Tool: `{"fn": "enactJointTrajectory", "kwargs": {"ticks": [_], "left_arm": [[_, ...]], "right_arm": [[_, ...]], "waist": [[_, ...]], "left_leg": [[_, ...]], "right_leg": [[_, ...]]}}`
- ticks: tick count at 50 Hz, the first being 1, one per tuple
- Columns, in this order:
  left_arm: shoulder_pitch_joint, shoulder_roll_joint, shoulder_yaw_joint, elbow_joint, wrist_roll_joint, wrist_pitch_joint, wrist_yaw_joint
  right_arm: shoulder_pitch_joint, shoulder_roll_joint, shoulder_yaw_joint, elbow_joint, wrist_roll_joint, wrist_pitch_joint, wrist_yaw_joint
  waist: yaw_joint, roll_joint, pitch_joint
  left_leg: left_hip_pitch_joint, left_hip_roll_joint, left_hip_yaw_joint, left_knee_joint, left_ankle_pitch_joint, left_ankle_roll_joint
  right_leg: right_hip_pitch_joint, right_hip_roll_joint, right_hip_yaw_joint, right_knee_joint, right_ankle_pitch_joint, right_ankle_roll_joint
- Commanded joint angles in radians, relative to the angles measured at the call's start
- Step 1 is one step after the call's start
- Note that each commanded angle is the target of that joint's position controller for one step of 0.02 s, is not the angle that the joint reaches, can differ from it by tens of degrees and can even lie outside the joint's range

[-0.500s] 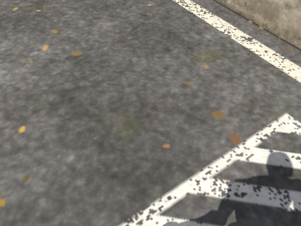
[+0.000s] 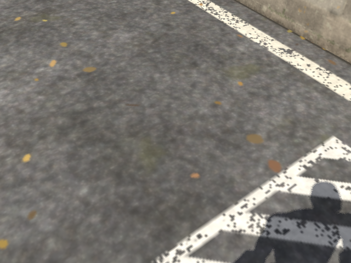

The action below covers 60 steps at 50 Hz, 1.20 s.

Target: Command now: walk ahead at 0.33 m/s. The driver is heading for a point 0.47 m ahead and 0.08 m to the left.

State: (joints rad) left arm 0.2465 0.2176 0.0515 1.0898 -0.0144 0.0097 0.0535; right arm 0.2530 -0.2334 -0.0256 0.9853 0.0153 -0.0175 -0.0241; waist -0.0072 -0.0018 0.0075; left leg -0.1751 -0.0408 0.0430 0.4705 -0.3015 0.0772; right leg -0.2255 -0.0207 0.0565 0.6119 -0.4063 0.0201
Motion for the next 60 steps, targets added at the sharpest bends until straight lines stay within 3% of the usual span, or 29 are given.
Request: {"fn": "enactJointTrajectory", "kwargs": {"ticks": [1, 3, 7, 8, 9, 12, 13, 14, 15, 16, 17, 18, 20, 24, 31, 34, 36, 38, 39, 40, 41, 42, 43, 44, 46, 49, 52, 56, 60], "left_arm": [[-0.183, 0.11, 0.018, -0.14, -0.022, -0.057, -0.021], [-0.115, 0.091, 0.021, -0.117, -0.014, -0.095, -0.041], [-0.139, 0.057, 0.015, -0.125, -0.012, -0.122, -0.049], [-0.154, 0.045, 0.009, -0.146, 0.072, -0.081, -0.092], [-0.163, 0.043, 0.013, -0.16, 0.071, -0.06, -0.106], [-0.044, 0.072, 0.02, -0.151, 0.045, -0.052, -0.099], [0.068, 0.097, 0.029, -0.12, 0.045, -0.063, -0.088], [0.28, 0.156, 0.051, -0.055, 0.05, -0.085, -0.072], [0.408, 0.267, 0.063, -0.044, 0.077, -0.102, -0.059], [0.28, 0.245, 0.05, -0.066, 0.077, -0.095, -0.057], [0.144, 0.216, 0.044, -0.109, 0.059, -0.094, -0.061], [0.082, 0.17, 0.034, -0.133, 0.046, -0.105, -0.068], [0.058, 0.125, 0.018, -0.139, 0.041, -0.126, -0.06], [0.159, 0.097, 0.011, -0.1, 0.043, -0.149, -0.058], [0.262, 0.071, -0.009, -0.075, 0.043, -0.158, -0.035], [0.259, 0.117, -0.01, -0.075, 0.041, -0.144, -0.013], [0.259, 0.181, 0.004, -0.075, 0.045, -0.116, 0.009], [0.186, 0.208, 0.012, -0.1, 0.034, -0.105, -0.002], [0.161, 0.137, -0.006, -0.148, 0.038, -0.121, -0.016], [0.314, 0.065, -0.03, -0.183, -0.007, -0.156, -0.042], [0.198, 0.154, -0.004, -0.187, -0.041, -0.171, -0.045], [0.138, 0.146, -0.001, -0.221, -0.053, -0.164, -0.04], [0.093, 0.147, 0.008, -0.218, -0.038, -0.151, -0.024], [0.092, 0.153, 0.018, -0.208, -0.027, -0.133, -0.017], [0.137, 0.114, 0.021, -0.203, -0.006, -0.104, -0.019], [0.085, 0.093, 0.024, -0.233, 0.01, -0.083, -0.01], [-0.005, 0.094, 0.021, -0.258, 0.015, -0.079, -0.006], [-0.137, 0.096, 0.009, -0.29, 0.009, -0.087, -0.024], [-0.133, 0.135, 0.013, -0.285, 0.021, -0.102, -0.048]], "right_arm": [[0.087, -0.218, -0.053, -0.026, -0.006, -0.039, -0.011], [0.039, -0.156, -0.04, -0.053, -0.002, -0.07, -0.003], [0.056, -0.181, -0.049, -0.068, 0.012, -0.068, -0.003], [0.093, -0.183, -0.053, -0.033, -0.049, -0.057, 0.014], [0.09, -0.189, -0.058, -0.037, -0.055, -0.052, 0.022], [0.014, -0.206, -0.069, -0.064, -0.027, -0.049, 0.031], [-0.016, -0.192, -0.066, -0.074, -0.03, -0.051, 0.032], [-0.056, -0.131, -0.048, -0.091, -0.052, -0.055, 0.036], [-0.129, 0.007, -0.012, -0.166, -0.055, -0.07, 0.037], [-0.085, -0.015, -0.019, -0.187, -0.035, -0.075, 0.045], [-0.101, -0.071, -0.028, -0.19, -0.036, -0.077, 0.053], [-0.072, -0.101, -0.036, -0.169, -0.039, -0.078, 0.064], [-0.019, -0.093, -0.039, -0.142, -0.054, -0.055, 0.078], [-0.104, -0.064, -0.035, -0.163, -0.035, -0.01, 0.09], [-0.34, -0.036, -0.012, -0.25, -0.038, -0.011, 0.104], [-0.331, -0.039, -0.001, -0.267, -0.042, -0.014, 0.098], [-0.13, -0.079, -0.013, -0.214, -0.056, -0.023, 0.089], [0.225, -0.138, -0.047, -0.091, -0.065, -0.042, 0.069], [0.178, -0.248, -0.088, -0.138, 0.039, -0.031, 0.05], [0.121, -0.299, -0.08, -0.165, -0.011, -0.048, 0.048], [0.122, -0.233, -0.082, -0.155, -0.029, -0.042, 0.047], [0.028, -0.196, -0.07, -0.151, -0.015, -0.057, 0.058], [-0.074, -0.147, -0.056, -0.169, 0.002, -0.07, 0.062], [-0.116, -0.109, -0.041, -0.176, 0.0, -0.076, 0.063], [-0.102, -0.104, -0.036, -0.162, -0.005, -0.078, 0.059], [-0.067, -0.135, -0.039, -0.135, -0.019, -0.075, 0.036], [-0.068, -0.134, -0.034, -0.127, -0.01, -0.049, 0.013], [-0.03, -0.139, -0.03, -0.093, -0.013, -0.019, -0.004], [-0.064, -0.13, -0.026, -0.07, -0.021, -0.009, -0.004]], "waist": [[-0.055, 0.152, 0.186], [-0.009, 0.071, 0.117], [-0.016, 0.11, 0.042], [-0.013, 0.113, 0.031], [-0.013, 0.143, 0.053], [0.06, 0.115, 0.075], [0.116, 0.056, 0.057], [0.219, -0.121, -0.003], [0.244, -0.381, -0.051], [0.142, -0.29, -0.02], [0.077, -0.151, 0.052], [0.047, -0.065, 0.026], [0.004, -0.079, 0.012], [0.019, -0.049, 0.093], [0.056, -0.039, 0.182], [0.016, -0.078, 0.136], [-0.083, -0.121, 0.027], [-0.228, -0.135, -0.119], [-0.177, 0.176, -0.211], [-0.065, 0.195, -0.5], [-0.122, -0.022, -0.469], [-0.054, -0.098, -0.225], [0.0, -0.172, -0.12], [0.021, -0.145, -0.042], [0.05, -0.046, -0.012], [0.053, 0.023, -0.031], [0.025, 0.065, -0.066], [-0.038, 0.079, -0.077], [-0.014, 0.078, -0.055]], "left_leg": [[0.022, 0.457, -0.652, -0.443, -0.582, 0.218], [0.104, 0.392, -0.511, -0.396, -0.375, 0.159], [0.026, 0.26, -0.257, -0.384, -0.193, 0.107], [-0.027, 0.226, -0.201, -0.383, -0.246, 0.116], [-0.077, 0.226, -0.186, -0.375, -0.259, 0.122], [-0.243, 0.251, -0.18, -0.302, -0.341, 0.118], [-0.326, 0.223, -0.147, -0.185, -0.314, 0.108], [-0.434, 0.125, -0.051, 0.17, -0.193, 0.084], [-0.643, 0.001, -0.023, 0.595, -0.252, 0.052], [-0.788, -0.028, -0.159, 0.773, -0.143, 0.073], [-0.835, 0.067, -0.173, 0.824, -0.006, 0.075], [-0.761, 0.1, -0.181, 0.788, 0.087, 0.058], [-0.653, 0.127, -0.163, 0.755, 0.147, 0.012], [-0.708, 0.112, -0.121, 0.737, 0.267, -0.008], [-0.687, 0.1, 0.073, 0.408, 0.338, 0.033], [-0.477, 0.002, 0.189, 0.255, 0.284, 0.093], [-0.25, -0.086, 0.204, 0.195, 0.224, 0.121], [0.14, -0.058, 0.062, -0.005, 0.356, 0.175], [0.52, 0.196, -0.284, 0.087, 0.706, 0.198], [0.799, 0.449, -0.807, 0.014, 0.816, 0.426], [0.655, 0.415, -0.691, -0.081, 0.752, 0.4], [0.42, 0.366, -0.514, -0.126, 0.747, 0.349], [0.24, 0.316, -0.407, -0.169, 0.701, 0.289], [0.081, 0.279, -0.323, -0.19, 0.745, 0.249], [-0.065, 0.209, -0.205, -0.213, 0.864, 0.18], [-0.086, 0.144, -0.101, -0.2, 1.034, 0.142], [-0.009, 0.108, -0.054, -0.176, 0.991, 0.082], [0.098, 0.142, -0.08, -0.147, 0.883, 0.056], [0.139, 0.204, -0.15, -0.061, 0.852, 0.087]], "right_leg": [[-0.458, -0.066, 0.005, 0.4, -0.083, -0.046], [-0.514, -0.113, 0.017, 0.423, 0.035, -0.069], [-0.302, -0.071, -0.081, 0.133, 0.147, -0.021], [-0.212, -0.017, -0.145, 0.051, 0.091, -0.019], [-0.153, -0.003, -0.172, 0.005, 0.089, -0.017], [0.077, -0.001, -0.204, -0.09, 0.19, -0.041], [0.22, 0.008, -0.2, -0.114, 0.147, -0.051], [0.413, -0.056, -0.077, -0.193, 0.009, -0.066], [0.467, -0.321, 0.388, -0.382, -0.42, -0.107], [0.382, -0.399, 0.731, -0.532, -0.636, -0.182], [0.312, -0.392, 0.616, -0.495, -0.548, -0.182], [0.259, -0.326, 0.442, -0.464, -0.384, -0.15], [0.175, -0.253, 0.233, -0.505, -0.215, -0.104], [0.156, -0.207, -0.004, -0.546, 0.047, -0.063], [0.28, -0.177, -0.269, -0.591, 0.503, -0.039], [0.345, -0.191, -0.349, -0.443, 1.255, -0.018], [0.376, -0.217, -0.341, -0.139, 1.597, -0.029], [0.24, -0.201, -0.308, 0.336, 1.306, -0.064], [-0.16, -0.019, -0.259, 0.762, 0.173, -0.013], [-0.43, 0.076, 0.042, 1.064, -0.189, -0.001], [-0.408, 0.033, 0.13, 1.053, -0.118, -0.019], [-0.422, -0.014, 0.073, 0.935, -0.067, -0.017], [-0.394, -0.069, 0.042, 0.841, -0.032, -0.011], [-0.33, -0.086, 0.028, 0.787, 0.005, -0.006], [-0.227, -0.105, 0.016, 0.679, 0.068, 0.003], [-0.245, -0.078, -0.035, 0.504, 0.173, 0.029], [-0.272, -0.058, -0.055, 0.284, 0.327, 0.035], [-0.265, -0.041, -0.053, 0.045, 0.455, 0.029], [-0.225, -0.029, -0.038, -0.049, 0.363, -0.02]]}}
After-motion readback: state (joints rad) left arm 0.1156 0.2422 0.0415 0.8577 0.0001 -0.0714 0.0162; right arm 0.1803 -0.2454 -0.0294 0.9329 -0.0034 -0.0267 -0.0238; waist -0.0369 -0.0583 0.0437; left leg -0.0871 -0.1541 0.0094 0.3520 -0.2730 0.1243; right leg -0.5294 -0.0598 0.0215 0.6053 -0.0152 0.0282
